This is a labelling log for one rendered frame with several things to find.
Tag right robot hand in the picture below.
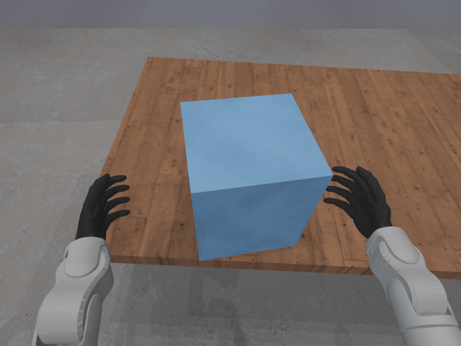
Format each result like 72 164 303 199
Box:
323 167 393 239

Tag carton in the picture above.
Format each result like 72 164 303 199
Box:
180 94 333 261

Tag robot left forearm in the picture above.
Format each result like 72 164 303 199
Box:
32 236 114 346

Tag left robot hand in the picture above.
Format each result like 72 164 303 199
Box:
76 174 130 241

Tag robot right forearm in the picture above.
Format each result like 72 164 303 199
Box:
364 226 461 346

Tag table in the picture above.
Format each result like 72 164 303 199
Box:
73 57 461 280

